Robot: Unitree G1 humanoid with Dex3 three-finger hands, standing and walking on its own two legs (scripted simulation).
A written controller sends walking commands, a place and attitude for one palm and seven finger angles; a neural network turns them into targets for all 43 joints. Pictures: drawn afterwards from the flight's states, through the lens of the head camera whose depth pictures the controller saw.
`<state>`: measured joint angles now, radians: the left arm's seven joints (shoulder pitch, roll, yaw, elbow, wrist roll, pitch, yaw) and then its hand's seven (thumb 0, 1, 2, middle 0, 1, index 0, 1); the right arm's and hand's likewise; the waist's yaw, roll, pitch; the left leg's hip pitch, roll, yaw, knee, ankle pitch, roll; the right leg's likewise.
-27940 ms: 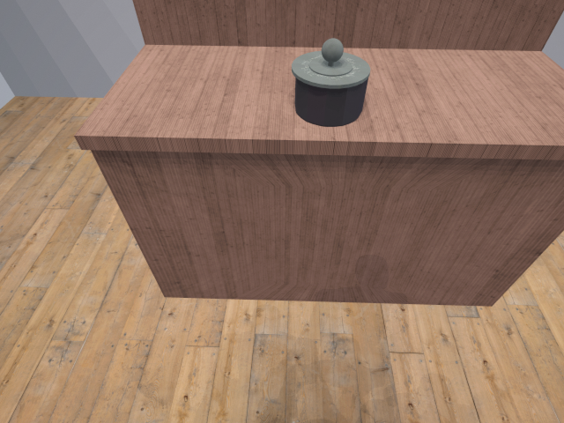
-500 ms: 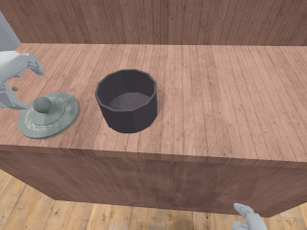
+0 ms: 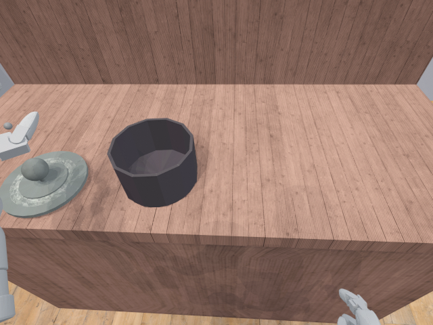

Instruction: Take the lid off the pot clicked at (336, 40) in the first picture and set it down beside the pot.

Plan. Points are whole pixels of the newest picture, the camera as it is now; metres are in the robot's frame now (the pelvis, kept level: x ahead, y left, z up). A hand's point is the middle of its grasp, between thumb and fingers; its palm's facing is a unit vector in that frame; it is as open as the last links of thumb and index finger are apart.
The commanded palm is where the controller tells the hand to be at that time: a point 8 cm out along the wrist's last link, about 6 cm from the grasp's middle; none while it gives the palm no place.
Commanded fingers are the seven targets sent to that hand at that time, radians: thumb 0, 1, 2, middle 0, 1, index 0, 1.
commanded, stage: draw the hand back to the body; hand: left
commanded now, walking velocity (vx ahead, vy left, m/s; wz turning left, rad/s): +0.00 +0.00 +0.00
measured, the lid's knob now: (35, 169) +0.38 +0.42 +0.07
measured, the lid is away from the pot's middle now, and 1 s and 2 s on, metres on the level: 0.25 0.25 0.25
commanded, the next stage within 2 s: step back with the hand held close in 1.26 s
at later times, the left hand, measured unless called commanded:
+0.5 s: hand out of the picture +0.24 +0.29 +0.25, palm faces +0.54 -0.81 -0.23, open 7.7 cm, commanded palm +0.19 +0.32 +0.24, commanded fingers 0.00 0.90 0.90 -0.20 -0.30 -0.20 -0.30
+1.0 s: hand out of the picture +0.18 +0.27 +0.24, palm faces +0.46 -0.83 -0.30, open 7.4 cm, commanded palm +0.12 +0.31 +0.24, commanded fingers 0.00 0.90 0.90 -0.20 -0.30 -0.20 -0.30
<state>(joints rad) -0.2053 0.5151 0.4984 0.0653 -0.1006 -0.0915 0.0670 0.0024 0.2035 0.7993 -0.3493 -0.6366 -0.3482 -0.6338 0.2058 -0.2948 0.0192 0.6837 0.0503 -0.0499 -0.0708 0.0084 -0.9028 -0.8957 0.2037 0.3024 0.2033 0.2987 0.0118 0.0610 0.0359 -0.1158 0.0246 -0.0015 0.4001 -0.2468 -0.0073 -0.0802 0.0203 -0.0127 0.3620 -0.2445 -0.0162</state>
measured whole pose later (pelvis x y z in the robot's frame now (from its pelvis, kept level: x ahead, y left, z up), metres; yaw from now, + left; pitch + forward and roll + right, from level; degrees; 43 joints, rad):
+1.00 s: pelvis -0.02 +0.02 +0.00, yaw +0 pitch -6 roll -1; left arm 0.29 0.36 0.40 -0.50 -0.12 -0.12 0.07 0.01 0.89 0.90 -0.21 -0.30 -0.21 -0.30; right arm 0.15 -0.21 0.04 0.66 0.01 -0.08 -0.06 0.01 -0.90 -0.90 0.20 0.30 0.20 0.30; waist 0.06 0.05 0.04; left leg -0.08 0.00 0.01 0.40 -0.23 0.02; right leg -0.03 -0.01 0.00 0.35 -0.21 0.01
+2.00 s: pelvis -0.08 +0.05 -0.02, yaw +1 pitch +0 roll -3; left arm 0.46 0.44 0.50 -0.74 -0.07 -0.25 0.12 0.01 0.88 0.90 -0.21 -0.31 -0.21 -0.30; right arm 0.24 -0.19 0.02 0.56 0.03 -0.06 -0.05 0.01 -0.90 -0.90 0.21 0.30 0.21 0.30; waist 0.00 0.02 0.01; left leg -0.43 -0.01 -0.01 0.70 -0.32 0.05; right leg -0.35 -0.01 -0.02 0.57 -0.22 0.04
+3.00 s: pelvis -0.23 +0.09 +0.00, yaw -3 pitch +3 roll -5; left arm 0.55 0.48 0.50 -0.83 -0.08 -0.23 0.13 0.02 0.89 0.90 -0.21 -0.30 -0.21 -0.30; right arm 0.22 -0.13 0.00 0.59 -0.01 -0.11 -0.01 0.01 -0.90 -0.90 0.21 0.30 0.21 0.30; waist -0.05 -0.01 -0.01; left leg -0.42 0.06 0.04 0.48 -0.12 0.06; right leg -0.37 0.07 0.01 0.71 -0.43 0.00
